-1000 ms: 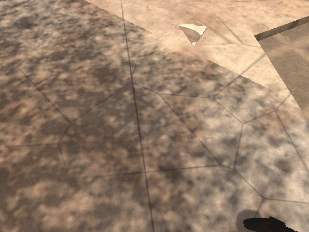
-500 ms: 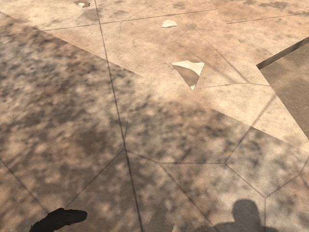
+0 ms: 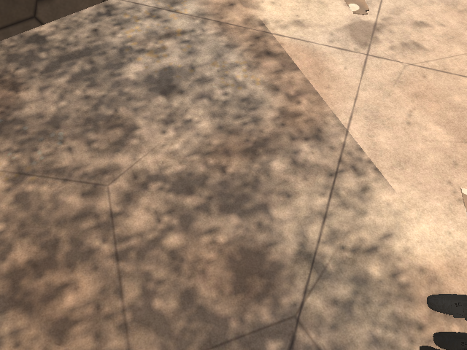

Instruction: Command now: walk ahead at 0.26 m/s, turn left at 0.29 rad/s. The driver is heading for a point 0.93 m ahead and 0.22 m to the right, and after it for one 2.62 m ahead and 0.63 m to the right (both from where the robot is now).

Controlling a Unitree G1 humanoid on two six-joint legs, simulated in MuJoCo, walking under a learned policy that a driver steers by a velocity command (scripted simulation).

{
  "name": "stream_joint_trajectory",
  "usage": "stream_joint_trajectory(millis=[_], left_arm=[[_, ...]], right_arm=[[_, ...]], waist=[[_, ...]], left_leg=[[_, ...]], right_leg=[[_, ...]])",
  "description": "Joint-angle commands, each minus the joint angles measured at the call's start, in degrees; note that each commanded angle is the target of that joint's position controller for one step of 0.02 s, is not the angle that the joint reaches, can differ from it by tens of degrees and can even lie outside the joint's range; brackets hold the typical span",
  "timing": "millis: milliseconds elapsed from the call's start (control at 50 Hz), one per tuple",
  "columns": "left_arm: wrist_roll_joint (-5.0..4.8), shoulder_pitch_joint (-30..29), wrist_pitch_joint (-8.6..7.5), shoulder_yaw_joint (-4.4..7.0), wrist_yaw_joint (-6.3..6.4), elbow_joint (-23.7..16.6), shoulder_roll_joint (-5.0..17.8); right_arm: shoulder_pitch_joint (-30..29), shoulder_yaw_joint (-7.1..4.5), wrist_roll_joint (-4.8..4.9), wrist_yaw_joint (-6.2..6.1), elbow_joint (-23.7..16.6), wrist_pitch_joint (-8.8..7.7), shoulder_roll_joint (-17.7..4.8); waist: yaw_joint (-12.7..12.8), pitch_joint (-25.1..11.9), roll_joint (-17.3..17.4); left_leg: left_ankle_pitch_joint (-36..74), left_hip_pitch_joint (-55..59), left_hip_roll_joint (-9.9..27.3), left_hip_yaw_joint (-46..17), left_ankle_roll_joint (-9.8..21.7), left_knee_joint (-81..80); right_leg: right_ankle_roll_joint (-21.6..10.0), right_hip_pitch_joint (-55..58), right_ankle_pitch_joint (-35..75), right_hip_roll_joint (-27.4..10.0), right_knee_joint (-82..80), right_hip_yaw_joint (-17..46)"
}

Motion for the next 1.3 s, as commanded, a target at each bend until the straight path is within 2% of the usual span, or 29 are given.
stream_joint_trajectory(millis=[20, 40, 60, 80, 100, 120, 160, 340, 420, 460, 480, 500, 520, 540, 560, 580, 620, 700, 820, 900, 940, 960, 980, 1000, 1040, 1080, 1140, 1200, 1300], left_arm=[[-0.77, -9.0, -1.69, 0.73, -0.45, -5.5, 7.2], [1.76, -5.5, -1.22, -0.72, -0.94, -5.6, 3.4], [2.02, 5.9, -0.61, -2.89, -1.91, -3.6, -0.4], [-0.06, 7.4, 0.16, -1.63, -2.42, -1.4, 6.4], [-1.32, 3.1, 1.06, -1.02, -2.43, -2.6, 7.6], [-0.63, -1.6, 2.2, -1.09, -1.69, -3.5, 6.7], [0.31, -1.1, 4.95, -0.59, -0.42, -2.6, 6.3], [1.19, -6.0, 7.54, -0.24, -0.48, -7.2, 0.8], [0.96, -3.4, 7.48, 1.23, -2.6, -6.9, 3.1], [0.85, 4.5, 7.47, 1.95, -2.79, -2.6, 2.4], [0.73, 11.9, 7.21, 2.65, -2.58, 1.6, 2.7], [1.26, 17.7, 6.31, 3.32, -2.31, 3.2, 4.8], [1.67, 13.6, 3.36, 1.8, -2.98, -0.8, 7.6], [2.27, 9.1, 1.22, 2.22, -3.85, -3.8, 7.8], [4.53, 3.2, 3.67, 2.63, -2.73, -5.3, 9.3], [4.43, 1.6, 4.06, 2.41, -2.45, -6.3, 8.4], [3.58, 3.2, 2.99, 1.27, -2.36, -5.3, 5.0], [2.58, 11.9, 0.69, 0.72, -2.73, -1.2, 2.7], [4.09, 14.8, -0.4, -0.41, -1.96, 1.7, 1.2], [4.97, 11.4, -0.8, -0.74, -0.41, 3.0, 3.8], [6.34, 7.8, 0.5, 0.13, 0.57, 2.4, 6.7], [5.74, 3.8, 0.76, 0.53, 0.67, 1.3, 8.3], [4.31, 2.0, -0.05, -0.85, -0.49, -1.8, 2.5], [4.35, 0.6, -1.68, -1.63, -1.92, -4.8, 0.4], [4.52, -5.9, -3.5, -2.46, -2.31, -7.4, 2.4], [6.0, -7.1, -2.6, -3.13, -2.36, -8.2, 1.0], [7.19, -9.6, 0.6, -4.21, -2.74, -10.6, -0.5], [5.77, -21.6, 0.68, -5.48, -3.95, -15.5, -1.9], [4.65, -26.0, 0.28, -5.43, -3.6, -17.3, -1.5]], right_arm=[[19.1, -2.35, -1.4, -0.48, 2.4, 0.27, -4.8], [19.1, -2.46, -2.14, -1.9, 2.1, 0.35, -8.5], [14.9, 0.01, -4.88, -2.73, -1.5, -0.14, -7.6], [15.9, 0.36, -3.7, -2.01, -1.8, 0.13, -4.1], [13.2, -0.11, -2.33, -1.46, -1.0, 0.25, -5.2], [9.8, 0.21, -0.94, -1.34, 0.1, 0.09, -4.0], [5.4, 0.68, -1.36, -1.78, 1.0, 0.25, -2.6], [0.3, -1.14, -1.58, -6.4, 2.5, 1.85, -2.3], [0.8, -2.99, 1.5, -5.09, 3.8, 1.29, -5.7], [-2.3, -2.81, 2.08, -4.77, 3.9, 1.11, -4.0], [-3.3, -2.31, 1.53, -4.66, 3.8, 1.28, -1.1], [-6.0, -1.38, 1.14, -4.06, 2.9, 1.33, 2.8], [-6.4, -0.13, 1.35, -3.34, -0.4, -0.12, 6.5], [-10.2, -0.53, 2.9, -2.4, -3.1, -2.35, 2.6], [-7.3, 0.1, -5.59, -1.9, -2.1, -1.65, 0.7], [-5.4, -0.76, -5.86, -1.47, -0.3, -1.44, -1.9], [-2.1, -0.79, -4.74, -0.69, 2.1, -0.1, -2.1], [-3.7, 0.1, -2.77, 0.08, 2.9, 1.59, 0.3], [-12.1, 1.4, -1.7, 1.16, 0.0, 1.22, 1.8], [-4.0, 1.52, -1.61, 0.15, 1.3, 1.16, 0.5], [16.1, -0.09, -1.11, -0.56, 7.3, 1.02, -3.5], [28.6, -1.39, -1.41, -1.14, 10.9, 0.83, -5.7], [32.8, -3.53, -2.03, -2.04, 12.5, 1.36, -11.3], [25.9, -3.47, -0.93, -1.85, 11.6, 1.69, -11.4], [23.1, -3.08, -0.74, -2.13, 11.8, 1.0, -7.2], [20.2, -1.74, -1.19, -2.84, 12.5, 0.13, -3.3], [20.0, -1.26, -0.15, -2.88, 11.9, -1.81, -3.8], [21.6, -1.69, -0.15, -2.9, 11.3, -2.49, -4.6], [26.9, -2.88, 0.59, -3.01, 12.6, -2.01, -7.0]], waist=[[-15.1, -11.9, -2.4], [-13.7, -14.5, 10.5], [-7.9, -28.5, 17.6], [-11.8, -36.0, 8.2], [-10.4, -29.0, 4.7], [-9.0, -21.8, 0.5], [-5.2, -13.2, 1.7], [-4.5, -12.0, 5.5], [-2.7, -12.0, 8.1], [1.5, -9.2, 4.7], [3.7, -7.0, -2.2], [5.6, -0.8, -15.6], [0.0, 3.1, -20.8], [0.4, 2.4, -16.3], [-2.4, 3.4, -13.0], [-3.6, 3.4, -8.5], [-3.7, 1.5, -7.4], [-1.0, -0.4, -5.8], [1.2, 5.1, -7.0], [-4.8, -1.5, -9.3], [-14.0, -11.3, -11.7], [-21.1, -14.6, -8.9], [-19.7, -16.3, 4.1], [-13.0, -16.4, 12.2], [-11.3, -7.1, -0.9], [-5.7, -0.6, -6.2], [-3.3, 2.5, -3.2], [-6.8, 5.6, -1.6], [-11.2, -0.1, 0.7]], left_leg=[[11.9, 36.3, -2.9, -0.6, 4.3, -5.8], [44.6, 45.2, 7.8, -10.7, 8.3, -4.6], [74.5, 55.7, 26.2, -30.3, 20.3, 0.9], [64.6, 54.3, 27.2, -29.4, 23.4, -0.6], [46.5, 48.3, 23.9, -25.1, 20.7, -3.8], [32.4, 40.0, 20.6, -21.5, 17.0, -7.2], [23.0, 23.9, 17.4, -14.9, 13.9, -12.2], [1.9, 20.3, 17.8, 0.9, 10.7, -19.3], [-30.2, 20.3, 20.4, -0.6, 6.1, -23.9], [-38.0, 16.1, 17.8, 3.0, 2.8, -18.6], [-40.2, 12.1, 13.8, 6.9, 1.1, -7.3], [-38.8, -1.6, 8.0, 11.0, -1.9, 18.2], [-37.0, -21.0, -0.4, 2.4, -3.4, 33.8], [-31.1, -27.5, 0.2, -5.0, -1.9, 35.3], [-23.0, -26.1, 3.6, -3.8, -3.4, 34.6], [-16.9, -20.4, 4.5, -3.3, -4.4, 31.2], [-10.1, -10.7, 5.0, -1.1, -6.1, 24.8], [-3.9, -12.8, 4.2, 2.4, -4.4, 17.9], [-2.5, -12.3, 1.6, 5.4, 0.6, 6.4], [-6.2, 5.5, -5.6, 11.9, 6.3, 3.1], [-12.6, 22.3, -9.5, 11.1, 8.6, 4.7], [-14.9, 37.4, -7.5, 5.6, 10.7, 0.5], [-33.5, 51.6, 4.6, -17.9, 17.3, -3.2], [-39.6, 54.9, 13.3, -50.4, 23.5, -17.3], [-31.7, 44.1, 12.9, -44.8, 20.9, -22.5], [-20.8, 29.2, 7.7, -33.6, 17.0, -24.2], [-15.9, 17.4, 3.1, -26.0, 16.9, -26.7], [-5.9, 9.7, -0.9, -21.5, 13.9, -29.8], [24.2, 25.9, 0.2, -21.6, 8.6, -21.8]], right_leg=[[-4.4, -14.7, 49.3, -7.3, 14.5, 3.9], [-1.5, -22.9, 7.9, -1.5, 35.6, 3.0], [0.7, -29.9, -20.7, 2.7, 55.2, 13.6], [1.2, -28.6, -18.0, 2.8, 58.2, 24.4], [1.7, -33.5, -15.1, 0.7, 55.8, 22.3], [2.1, -34.8, -11.4, -2.3, 50.1, 19.5], [3.3, -29.1, -8.4, -3.5, 45.8, 16.3], [2.4, -25.3, 8.6, -4.9, 29.8, 10.4], [-3.0, -18.3, 5.0, -3.8, 21.1, 6.1], [-6.3, -10.0, 3.9, -1.3, 14.1, 1.6], [-8.4, -4.9, 0.3, 1.0, 9.7, 1.7], [-13.6, -1.2, -9.9, -6.4, 1.2, 18.3], [-20.8, 0.9, -15.4, -13.5, -7.2, 47.3], [-24.2, 1.5, -25.2, -18.7, -18.6, 59.9], [-20.9, -3.5, -28.8, -17.6, -22.0, 56.8], [-18.6, -5.4, -21.1, -14.4, -19.8, 48.5], [-15.3, -7.3, -5.4, -8.2, -19.0, 36.1], [-12.6, 5.3, 11.1, -6.4, -19.0, 26.0], [-10.3, 9.1, 26.3, -9.0, -23.8, 14.9], [-5.8, 11.5, 82.7, -10.1, -12.2, 5.6], [-4.8, 10.6, 96.7, -10.8, 11.6, 4.0], [-4.4, -0.5, 89.3, -9.4, 30.7, 3.2], [-2.6, -23.6, 44.7, 0.1, 56.1, 4.5], [-2.3, -41.5, 2.6, 9.5, 67.4, 13.4], [-4.1, -45.1, 8.8, 2.3, 62.4, 19.2], [-3.0, -39.4, 8.5, -1.2, 53.3, 18.0], [0.1, -37.2, 5.8, -3.9, 42.6, 14.6], [2.0, -30.7, 20.4, -2.8, 23.7, 10.2], [-0.3, -23.7, 30.9, 2.4, 7.2, 9.3]])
